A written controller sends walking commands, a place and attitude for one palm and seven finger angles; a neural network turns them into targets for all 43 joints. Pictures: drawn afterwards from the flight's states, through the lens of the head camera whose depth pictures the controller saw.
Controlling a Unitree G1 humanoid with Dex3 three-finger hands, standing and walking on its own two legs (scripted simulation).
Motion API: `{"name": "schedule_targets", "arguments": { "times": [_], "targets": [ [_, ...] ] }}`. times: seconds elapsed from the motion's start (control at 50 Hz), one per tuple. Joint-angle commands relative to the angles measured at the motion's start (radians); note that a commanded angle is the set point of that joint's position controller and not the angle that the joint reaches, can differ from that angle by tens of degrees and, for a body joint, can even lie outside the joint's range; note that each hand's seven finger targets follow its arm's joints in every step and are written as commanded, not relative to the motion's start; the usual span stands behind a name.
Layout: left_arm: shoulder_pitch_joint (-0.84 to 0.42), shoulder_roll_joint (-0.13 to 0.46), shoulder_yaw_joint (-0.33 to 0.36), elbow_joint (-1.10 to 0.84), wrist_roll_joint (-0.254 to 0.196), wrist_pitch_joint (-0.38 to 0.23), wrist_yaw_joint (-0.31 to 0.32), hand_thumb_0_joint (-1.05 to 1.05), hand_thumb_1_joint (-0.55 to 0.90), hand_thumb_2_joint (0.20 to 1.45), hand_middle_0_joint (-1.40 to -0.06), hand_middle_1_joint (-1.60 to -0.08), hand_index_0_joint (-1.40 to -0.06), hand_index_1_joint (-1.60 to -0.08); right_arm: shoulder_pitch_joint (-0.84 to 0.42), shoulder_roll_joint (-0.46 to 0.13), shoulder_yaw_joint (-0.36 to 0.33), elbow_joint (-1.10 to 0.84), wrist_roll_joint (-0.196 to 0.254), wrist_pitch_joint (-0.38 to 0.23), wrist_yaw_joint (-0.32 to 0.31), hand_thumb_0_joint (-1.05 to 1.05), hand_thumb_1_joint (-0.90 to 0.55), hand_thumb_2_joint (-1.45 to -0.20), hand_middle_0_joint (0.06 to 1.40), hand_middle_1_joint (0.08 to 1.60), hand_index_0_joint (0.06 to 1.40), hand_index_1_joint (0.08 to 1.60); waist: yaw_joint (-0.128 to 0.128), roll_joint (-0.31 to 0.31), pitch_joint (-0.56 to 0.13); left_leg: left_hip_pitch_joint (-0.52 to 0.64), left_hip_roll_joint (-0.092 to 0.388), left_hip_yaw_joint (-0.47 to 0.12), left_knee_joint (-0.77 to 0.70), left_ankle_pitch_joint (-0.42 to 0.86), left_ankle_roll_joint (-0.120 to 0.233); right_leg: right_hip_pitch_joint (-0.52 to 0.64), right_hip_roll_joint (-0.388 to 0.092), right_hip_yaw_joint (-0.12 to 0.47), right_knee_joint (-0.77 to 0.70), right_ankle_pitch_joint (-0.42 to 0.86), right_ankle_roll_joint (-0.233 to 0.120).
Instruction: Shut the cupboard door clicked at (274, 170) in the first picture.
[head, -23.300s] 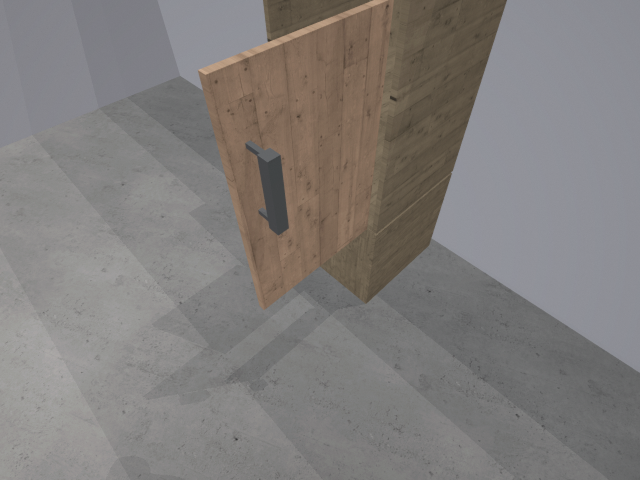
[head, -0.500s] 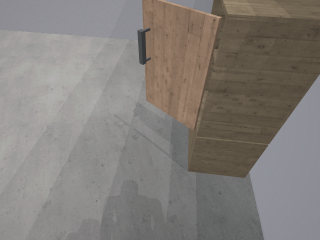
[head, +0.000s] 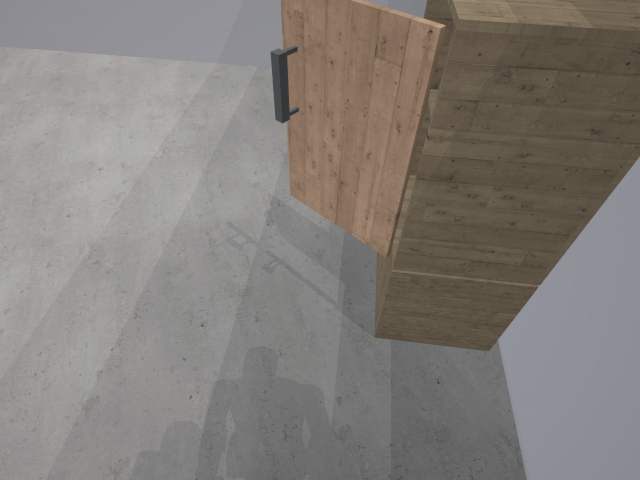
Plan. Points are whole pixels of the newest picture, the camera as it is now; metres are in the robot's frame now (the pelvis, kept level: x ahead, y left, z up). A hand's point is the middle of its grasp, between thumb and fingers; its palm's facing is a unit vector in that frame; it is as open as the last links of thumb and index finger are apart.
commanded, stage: look to check the result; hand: left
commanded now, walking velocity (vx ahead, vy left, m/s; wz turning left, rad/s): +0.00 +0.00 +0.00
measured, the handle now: (287, 84) +0.93 +0.12 +0.04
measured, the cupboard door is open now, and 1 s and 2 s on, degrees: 55 55 55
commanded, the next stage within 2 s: walk to a spot facing it in 0.22 s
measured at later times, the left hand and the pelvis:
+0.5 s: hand out of the picture +0.00 +0.17 -0.18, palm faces +0.07 -0.98 -0.19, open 7.3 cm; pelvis +0.01 +0.00 +0.00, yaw +2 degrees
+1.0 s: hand out of the picture +0.06 +0.24 -0.16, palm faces +0.33 -0.91 -0.26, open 7.4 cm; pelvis +0.00 +0.00 +0.00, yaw +21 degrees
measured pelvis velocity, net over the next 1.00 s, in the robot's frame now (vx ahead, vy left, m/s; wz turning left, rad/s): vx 0.00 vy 0.00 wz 0.37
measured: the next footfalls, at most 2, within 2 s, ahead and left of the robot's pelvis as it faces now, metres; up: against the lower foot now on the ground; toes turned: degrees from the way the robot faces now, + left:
right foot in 1.14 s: +0.09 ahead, -0.15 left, +0.00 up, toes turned +30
left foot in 1.48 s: -0.03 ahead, +0.10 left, +0.00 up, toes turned +46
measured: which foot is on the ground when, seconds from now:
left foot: down 0.00-1.00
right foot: down 0.00-0.68, up 0.70-1.00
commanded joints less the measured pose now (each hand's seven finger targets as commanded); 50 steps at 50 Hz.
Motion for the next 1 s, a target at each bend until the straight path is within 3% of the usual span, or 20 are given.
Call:
{"name": "schedule_targets", "arguments": {
  "times": [0.0, 0.22, 0.32, 0.42, 0.46, 0.5, 0.54, 0.58, 0.6, 0.62, 0.64, 0.66, 0.68, 0.7, 0.72, 0.74, 0.78, 0.82, 0.88, 0.98],
  "targets": [
    [0.088, 0.083, 0.017, -0.019, 0.003, -0.012, 0.005, 0.0, 0.9, 0.9, -0.2, -0.3, -0.2, -0.3, 0.06, -0.095, -0.015, -0.016, -0.003, -0.009, -0.009, 0.0, -0.9, -0.9, 0.2, 0.3, 0.2, 0.3, 0.004, -0.013, 0.052, 0.045, 0.095, -0.112, -0.074, 0.077, 0.003, -0.103, -0.091, 0.089, -0.108, 0.055, -0.033],
    [0.074, 0.084, 0.017, -0.018, 0.003, -0.009, 0.003, 0.0, 0.9, 0.9, -0.2, -0.3, -0.2, -0.3, 0.046, -0.105, -0.013, -0.015, -0.004, -0.011, -0.011, 0.0, -0.9, -0.9, 0.2, 0.3, 0.2, 0.3, 0.005, 0.003, 0.066, 0.048, 0.099, -0.117, -0.096, 0.061, 0.003, -0.091, -0.086, 0.089, -0.11, 0.052, -0.03],
    [0.068, 0.092, 0.02, -0.02, 0.003, -0.013, 0.003, 0.0, 0.9, 0.9, -0.2, -0.3, -0.2, -0.3, 0.044, -0.112, -0.014, -0.015, -0.004, -0.016, -0.013, 0.0, -0.9, -0.9, 0.2, 0.3, 0.2, 0.3, 0.006, 0.0, 0.041, 0.061, 0.101, -0.117, -0.089, 0.108, 0.004, -0.065, -0.088, 0.089, -0.109, 0.088, -0.03],
    [0.06, 0.117, 0.05, -0.057, 0.004, 0.005, 0.009, 0.0, 0.9, 0.9, -0.2, -0.3, -0.2, -0.3, 0.028, -0.119, -0.028, -0.05, -0.006, 0.003, -0.005, 0.0, -0.9, -0.9, 0.2, 0.3, 0.2, 0.3, 0.016, -0.002, 0.052, -0.054, 0.087, -0.14, -0.008, 0.13, 0.008, -0.046, -0.12, 0.038, -0.024, 0.066, -0.034],
    [0.047, 0.138, 0.065, -0.083, 0.007, 0.011, 0.009, 0.0, 0.9, 0.9, -0.2, -0.3, -0.2, -0.3, 0.01, -0.121, -0.038, -0.075, -0.007, 0.012, 0.0, 0.0, -0.9, -0.9, 0.2, 0.3, 0.2, 0.3, 0.018, -0.041, 0.053, -0.113, 0.061, -0.134, 0.059, 0.089, 0.003, -0.047, -0.16, 0.051, -0.024, 0.046, -0.059],
    [0.024, 0.169, 0.081, -0.114, 0.012, 0.013, 0.01, 0.0, 0.9, 0.9, -0.2, -0.3, -0.2, -0.3, 0.007, -0.113, -0.047, -0.098, -0.01, 0.021, 0.007, 0.0, -0.9, -0.9, 0.2, 0.3, 0.2, 0.3, 0.016, -0.118, 0.034, -0.158, 0.031, -0.074, 0.198, 0.054, -0.014, -0.038, -0.249, 0.083, -0.041, 0.077, -0.107],
    [-0.017, 0.184, 0.091, -0.151, 0.016, 0.011, 0.011, 0.0, 0.9, 0.9, -0.2, -0.3, -0.2, -0.3, -0.017, -0.113, -0.059, -0.13, -0.014, 0.029, 0.013, 0.0, -0.9, -0.9, 0.2, 0.3, 0.2, 0.3, 0.009, -0.158, 0.036, -0.194, 0.036, -0.034, 0.368, -0.158, -0.033, -0.06, -0.338, 0.092, -0.04, 0.187, -0.166],
    [-0.056, 0.198, 0.099, -0.182, 0.026, 0.014, 0.013, 0.0, 0.9, 0.9, -0.2, -0.3, -0.2, -0.3, -0.038, -0.115, -0.067, -0.164, -0.01, 0.032, 0.023, 0.0, -0.9, -0.9, 0.2, 0.3, 0.2, 0.3, 0.003, -0.151, 0.062, -0.203, 0.067, -0.015, 0.39, -0.266, -0.041, -0.087, -0.377, 0.045, 0.007, 0.299, -0.172],
    [-0.073, 0.215, 0.103, -0.195, 0.025, 0.014, 0.01, 0.0, 0.9, 0.9, -0.2, -0.3, -0.2, -0.3, -0.029, -0.116, -0.066, -0.171, -0.009, 0.029, 0.028, 0.0, -0.9, -0.9, 0.2, 0.3, 0.2, 0.3, -0.01, -0.108, 0.062, -0.164, 0.078, -0.015, 0.289, -0.209, -0.04, -0.094, -0.365, -0.003, 0.083, 0.341, -0.143],
    [-0.075, 0.217, 0.105, -0.209, 0.018, 0.018, 0.005, 0.0, 0.9, 0.9, -0.2, -0.3, -0.2, -0.3, 0.014, -0.14, -0.069, -0.171, -0.011, 0.024, 0.029, 0.0, -0.9, -0.9, 0.2, 0.3, 0.2, 0.3, -0.025, -0.008, 0.028, -0.066, 0.092, -0.059, 0.168, 0.038, -0.015, -0.141, -0.299, -0.073, 0.217, 0.318, -0.075],
    [-0.044, 0.182, 0.101, -0.226, 0.007, 0.023, 0.001, 0.0, 0.9, 0.9, -0.2, -0.3, -0.2, -0.3, 0.062, -0.204, -0.077, -0.172, -0.022, 0.017, 0.025, 0.0, -0.9, -0.9, 0.2, 0.3, 0.2, 0.3, -0.035, 0.203, 0.0, 0.005, 0.215, -0.306, 0.038, 0.394, 0.068, -0.243, -0.157, -0.144, 0.414, 0.11, 0.02],
    [-0.073, 0.154, 0.09, -0.26, 0.004, 0.028, 0.006, 0.0, 0.9, 0.9, -0.2, -0.3, -0.2, -0.3, 0.11, -0.266, -0.092, -0.164, -0.028, 0.017, 0.014, 0.0, -0.9, -0.9, 0.2, 0.3, 0.2, 0.3, -0.058, 0.331, -0.038, 0.052, 0.352, -0.56, -0.094, 0.445, 0.179, -0.345, -0.041, -0.078, 0.622, -0.411, 0.045],
    [-0.148, 0.173, 0.088, -0.281, 0.013, 0.039, 0.011, 0.0, 0.9, 0.9, -0.2, -0.3, -0.2, -0.3, 0.133, -0.284, -0.094, -0.152, -0.027, 0.017, 0.005, 0.0, -0.9, -0.9, 0.2, 0.3, 0.2, 0.3, -0.072, 0.239, -0.053, 0.045, 0.364, -0.613, -0.121, 0.288, 0.193, -0.388, -0.048, 0.044, 0.735, -0.403, 0.025],
    [-0.166, 0.169, 0.093, -0.287, 0.015, 0.035, 0.007, 0.0, 0.9, 0.9, -0.2, -0.3, -0.2, -0.3, 0.1, -0.287, -0.096, -0.169, -0.028, 0.016, 0.001, 0.0, -0.9, -0.9, 0.2, 0.3, 0.2, 0.3, -0.056, 0.15, -0.06, 0.03, 0.352, -0.603, -0.131, 0.128, 0.176, -0.427, -0.057, 0.083, 0.776, -0.326, 0.026],
    [-0.174, 0.169, 0.092, -0.29, 0.016, 0.03, 0.0, 0.0, 0.9, 0.9, -0.2, -0.3, -0.2, -0.3, 0.056, -0.278, -0.093, -0.188, -0.028, 0.012, -0.001, 0.0, -0.9, -0.9, 0.2, 0.3, 0.2, 0.3, -0.039, 0.086, -0.051, 0.01, 0.322, -0.559, -0.131, 0.061, 0.166, -0.444, -0.066, 0.098, 0.778, -0.246, 0.034],
    [-0.176, 0.165, 0.093, -0.292, 0.018, 0.025, -0.005, 0.0, 0.9, 0.9, -0.2, -0.3, -0.2, -0.3, 0.025, -0.269, -0.089, -0.201, -0.028, 0.008, -0.003, 0.0, -0.9, -0.9, 0.2, 0.3, 0.2, 0.3, -0.028, 0.062, -0.045, 0.001, 0.284, -0.511, -0.128, 0.054, 0.152, -0.444, -0.064, 0.097, 0.768, -0.186, 0.044],
    [-0.165, 0.168, 0.093, -0.296, 0.019, 0.024, -0.014, 0.0, 0.9, 0.9, -0.2, -0.3, -0.2, -0.3, -0.011, -0.266, -0.087, -0.216, -0.024, 0.003, -0.003, 0.0, -0.9, -0.9, 0.2, 0.3, 0.2, 0.3, -0.011, 0.079, -0.051, -0.004, 0.23, -0.449, -0.13, 0.06, 0.133, -0.422, -0.053, 0.089, 0.71, -0.139, 0.055],
    [-0.158, 0.169, 0.092, -0.305, 0.019, 0.028, -0.017, 0.0, 0.9, 0.9, -0.2, -0.3, -0.2, -0.3, -0.027, -0.271, -0.091, -0.23, -0.023, 0.006, 0.001, 0.0, -0.9, -0.9, 0.2, 0.3, 0.2, 0.3, -0.009, 0.099, -0.074, 0.009, 0.209, -0.435, -0.137, 0.033, 0.131, -0.409, -0.041, 0.083, 0.649, -0.132, 0.063],
    [-0.187, 0.179, 0.088, -0.332, 0.021, 0.029, -0.019, 0.0, 0.9, 0.9, -0.2, -0.3, -0.2, -0.3, -0.012, -0.291, -0.102, -0.239, -0.024, 0.014, 0.007, 0.0, -0.9, -0.9, 0.2, 0.3, 0.2, 0.3, -0.025, 0.116, -0.093, 0.04, 0.185, -0.461, -0.131, 0.021, 0.127, -0.392, -0.011, 0.075, 0.558, -0.146, 0.069],
    [-0.188, 0.195, 0.084, -0.361, 0.019, 0.032, -0.017, 0.0, 0.9, 0.9, -0.2, -0.3, -0.2, -0.3, -0.043, -0.314, -0.119, -0.267, -0.027, 0.029, 0.017, 0.0, -0.9, -0.9, 0.2, 0.3, 0.2, 0.3, -0.022, 0.186, -0.099, 0.009, 0.15, -0.515, -0.124, -0.033, 0.116, -0.311, 0.026, 0.077, 0.404, -0.173, 0.063]
  ]
}}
